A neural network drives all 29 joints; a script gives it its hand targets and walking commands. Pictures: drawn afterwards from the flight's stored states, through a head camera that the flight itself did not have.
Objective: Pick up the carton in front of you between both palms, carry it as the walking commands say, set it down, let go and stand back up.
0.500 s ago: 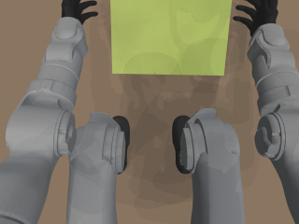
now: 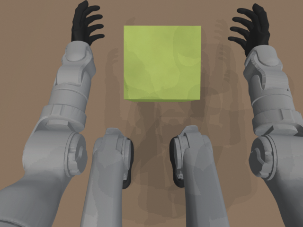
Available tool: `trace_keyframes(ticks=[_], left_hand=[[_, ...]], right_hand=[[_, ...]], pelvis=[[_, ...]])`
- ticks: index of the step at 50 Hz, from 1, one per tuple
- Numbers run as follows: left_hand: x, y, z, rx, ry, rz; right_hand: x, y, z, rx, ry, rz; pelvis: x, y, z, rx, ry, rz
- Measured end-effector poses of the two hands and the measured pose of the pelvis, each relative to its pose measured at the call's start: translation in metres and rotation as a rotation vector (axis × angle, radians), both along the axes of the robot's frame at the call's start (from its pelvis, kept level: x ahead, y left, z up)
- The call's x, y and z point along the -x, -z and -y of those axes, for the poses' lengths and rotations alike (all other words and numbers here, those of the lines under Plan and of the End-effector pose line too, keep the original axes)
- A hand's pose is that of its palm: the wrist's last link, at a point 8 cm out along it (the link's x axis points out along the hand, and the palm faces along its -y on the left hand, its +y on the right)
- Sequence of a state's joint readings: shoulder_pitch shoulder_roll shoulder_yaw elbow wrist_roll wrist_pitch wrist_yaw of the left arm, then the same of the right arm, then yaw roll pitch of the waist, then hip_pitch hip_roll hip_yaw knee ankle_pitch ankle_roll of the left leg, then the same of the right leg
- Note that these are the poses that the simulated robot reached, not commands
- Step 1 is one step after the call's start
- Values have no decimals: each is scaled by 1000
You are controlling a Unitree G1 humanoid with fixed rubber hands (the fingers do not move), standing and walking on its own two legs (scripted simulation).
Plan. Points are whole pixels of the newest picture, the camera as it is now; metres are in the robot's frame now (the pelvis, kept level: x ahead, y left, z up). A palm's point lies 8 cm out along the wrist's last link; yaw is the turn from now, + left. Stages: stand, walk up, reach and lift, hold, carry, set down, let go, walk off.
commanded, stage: set down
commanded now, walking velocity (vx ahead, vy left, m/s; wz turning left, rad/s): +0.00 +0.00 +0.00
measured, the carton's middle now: (160, 71) +0.49 -0.04 -0.33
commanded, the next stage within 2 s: let go in 0.58 s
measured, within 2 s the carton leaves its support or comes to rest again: neither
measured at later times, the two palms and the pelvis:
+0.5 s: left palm (37, 6) +0.52 +0.15 +0.03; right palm out of the picture +0.50 -0.25 +0.04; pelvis +0.02 +0.00 +0.14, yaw -1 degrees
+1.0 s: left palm out of the picture +0.42 +0.19 +0.15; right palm out of the picture +0.41 -0.26 +0.16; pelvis +0.08 -0.01 +0.26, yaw -1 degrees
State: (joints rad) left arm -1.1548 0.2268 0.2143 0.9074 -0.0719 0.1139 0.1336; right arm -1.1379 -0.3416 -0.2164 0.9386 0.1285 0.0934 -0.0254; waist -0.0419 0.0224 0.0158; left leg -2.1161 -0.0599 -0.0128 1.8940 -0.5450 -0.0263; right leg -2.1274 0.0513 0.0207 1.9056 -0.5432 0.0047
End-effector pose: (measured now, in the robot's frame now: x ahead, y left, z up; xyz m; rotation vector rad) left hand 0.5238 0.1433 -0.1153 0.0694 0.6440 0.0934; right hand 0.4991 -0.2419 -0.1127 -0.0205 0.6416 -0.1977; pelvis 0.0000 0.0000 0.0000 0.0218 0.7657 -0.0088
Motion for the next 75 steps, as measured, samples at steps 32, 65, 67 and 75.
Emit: trace_keyframes(ticks=[32,65,67,75], left_hand=[[7,-185,-10,-11,20,4],[193,-339,-77,-86,64,-134],[206,-348,-82,-86,61,-134],[236,-369,-95,-89,72,-140]], right_hand=[[1,-187,9,7,-34,2],[186,-341,-4,84,-118,-149],[198,-350,-6,85,-118,-150],[226,-366,-13,83,-132,-156]], pelvis=[[-32,-173,2,5,9,-17],[-116,-309,-2,27,11,502],[-119,-314,-3,29,12,556],[-121,-322,-9,36,17,739]])
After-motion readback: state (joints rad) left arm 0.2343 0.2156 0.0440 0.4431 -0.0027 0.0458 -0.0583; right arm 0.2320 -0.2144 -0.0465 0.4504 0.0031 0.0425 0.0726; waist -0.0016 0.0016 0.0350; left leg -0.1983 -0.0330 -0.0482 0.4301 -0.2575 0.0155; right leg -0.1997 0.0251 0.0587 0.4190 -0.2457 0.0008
